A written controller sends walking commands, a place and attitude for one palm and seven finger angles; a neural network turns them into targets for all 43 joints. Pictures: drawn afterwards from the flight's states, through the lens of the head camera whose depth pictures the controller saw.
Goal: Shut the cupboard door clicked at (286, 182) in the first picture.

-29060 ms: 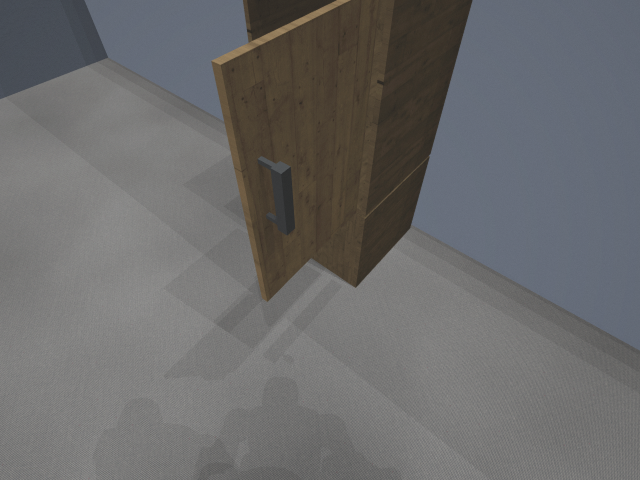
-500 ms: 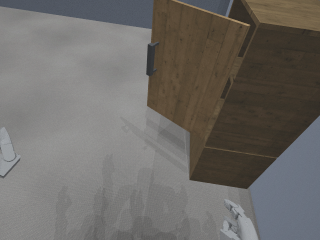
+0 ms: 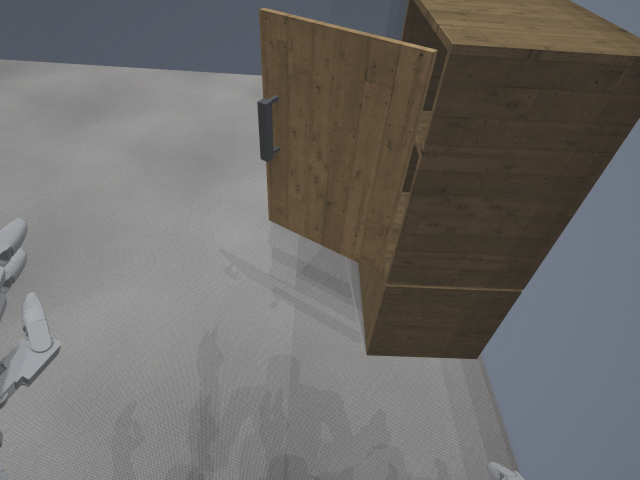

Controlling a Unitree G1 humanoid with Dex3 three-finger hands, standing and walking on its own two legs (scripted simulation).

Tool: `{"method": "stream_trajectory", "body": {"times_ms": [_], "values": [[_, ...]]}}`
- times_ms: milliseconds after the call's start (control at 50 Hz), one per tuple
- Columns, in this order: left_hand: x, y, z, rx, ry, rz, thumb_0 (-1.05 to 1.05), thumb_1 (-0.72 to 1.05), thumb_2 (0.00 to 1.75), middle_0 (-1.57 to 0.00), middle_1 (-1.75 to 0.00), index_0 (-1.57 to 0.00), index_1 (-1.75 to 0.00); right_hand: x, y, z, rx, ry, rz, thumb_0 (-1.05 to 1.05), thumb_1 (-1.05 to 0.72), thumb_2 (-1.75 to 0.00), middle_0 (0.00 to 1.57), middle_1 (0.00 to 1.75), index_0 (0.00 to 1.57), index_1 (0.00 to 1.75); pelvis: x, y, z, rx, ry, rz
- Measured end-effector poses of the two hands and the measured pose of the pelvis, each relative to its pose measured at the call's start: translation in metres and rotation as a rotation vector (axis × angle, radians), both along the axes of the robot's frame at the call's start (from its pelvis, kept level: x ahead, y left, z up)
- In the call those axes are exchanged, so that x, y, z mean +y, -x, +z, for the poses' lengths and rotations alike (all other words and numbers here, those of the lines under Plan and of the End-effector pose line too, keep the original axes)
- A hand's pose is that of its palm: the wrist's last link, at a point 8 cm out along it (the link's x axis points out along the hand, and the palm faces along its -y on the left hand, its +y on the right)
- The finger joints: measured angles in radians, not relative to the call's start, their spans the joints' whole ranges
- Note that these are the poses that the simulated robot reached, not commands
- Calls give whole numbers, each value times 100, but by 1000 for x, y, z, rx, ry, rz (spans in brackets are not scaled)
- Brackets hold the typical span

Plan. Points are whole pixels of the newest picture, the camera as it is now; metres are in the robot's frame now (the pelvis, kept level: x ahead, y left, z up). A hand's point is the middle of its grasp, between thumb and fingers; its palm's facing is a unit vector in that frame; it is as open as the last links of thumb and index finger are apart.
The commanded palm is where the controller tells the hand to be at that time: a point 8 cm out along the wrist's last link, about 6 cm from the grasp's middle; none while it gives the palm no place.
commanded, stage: stop stepping back and stand still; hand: left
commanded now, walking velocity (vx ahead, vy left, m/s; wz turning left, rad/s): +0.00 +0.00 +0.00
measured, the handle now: (270, 128) +0.90 +0.16 +0.00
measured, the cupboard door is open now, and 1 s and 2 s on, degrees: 59 59 59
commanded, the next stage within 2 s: let the arm hang, fingers relaxed in 0.76 s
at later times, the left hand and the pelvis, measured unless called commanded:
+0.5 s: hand (75, 294) +0.25 +0.26 +0.16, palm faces +0.39 -0.82 -0.43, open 7.4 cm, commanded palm +0.19 +0.31 +0.19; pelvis +0.05 +0.01 +0.01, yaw -1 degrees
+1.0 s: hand (126, 388) +0.24 +0.26 -0.02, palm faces +0.09 -0.90 -0.42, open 7.4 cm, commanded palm none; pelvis +0.03 +0.03 +0.00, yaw +0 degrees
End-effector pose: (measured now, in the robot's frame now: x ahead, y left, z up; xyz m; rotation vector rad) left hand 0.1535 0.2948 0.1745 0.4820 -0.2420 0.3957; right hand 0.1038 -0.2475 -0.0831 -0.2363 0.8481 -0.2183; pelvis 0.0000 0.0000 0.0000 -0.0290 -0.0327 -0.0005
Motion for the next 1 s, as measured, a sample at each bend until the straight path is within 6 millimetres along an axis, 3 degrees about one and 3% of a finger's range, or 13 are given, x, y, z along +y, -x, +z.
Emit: {"method": "stream_trajectory", "body": {"times_ms": [180,280,400,500,620,860,880,920,960,1000], "values": [[19,-16,19,-91,-35,26,1,89,90,-22,-30,-21,-30,25,-44,18,-113,-10,37,2,-90,-90,20,30,20,30,8,-13,5,5,-11,-2],[22,-31,12,-14,-30,40,1,89,90,-21,-30,-20,-30,38,-65,21,-134,-54,74,2,-90,-90,20,30,20,30,8,-19,9,37,-11,-5],[8,-44,-4,79,12,-3,1,89,90,-21,-30,-20,-30,37,-79,17,-93,-56,80,1,-90,-90,21,30,20,30,8,-34,9,54,-12,-12],[6,-56,5,49,-12,-22,1,89,90,-22,-30,-21,-30,30,-89,18,-80,-32,59,2,-90,-90,21,30,20,30,8,-46,9,53,-17,-14],[12,-70,16,7,-45,-15,1,89,90,-22,-30,-21,-30,22,-98,21,-102,-30,24,2,-90,-90,20,30,20,30,9,-54,8,55,-17,-23],[12,-67,1,77,-8,-33,1,89,90,-21,-30,-21,-30,22,-85,20,-73,-24,0,1,-90,-90,20,30,20,30,13,-51,9,58,-16,-25],[13,-68,-5,93,-14,-44,1,89,90,-21,-30,-21,-30,23,-84,17,-75,-33,21,1,-90,-90,20,30,20,30,15,-49,8,59,-13,-19],[16,-75,-43,247,24,-54,0,89,90,-21,-30,-20,-30,22,-83,6,-50,-47,78,1,-90,-90,20,30,20,30,19,-43,5,61,-11,-8],[17,-75,-100,483,111,-37,0,90,90,-20,-30,-20,-30,19,-79,-7,-16,-57,96,1,-90,-90,20,30,20,30,25,-37,2,63,-12,-7],[9,-61,-160,732,200,-22,0,90,90,-20,-30,-20,-30,19,-70,-19,19,-65,87,1,-90,-90,20,30,20,30,29,-32,0,60,-16,-7]]}}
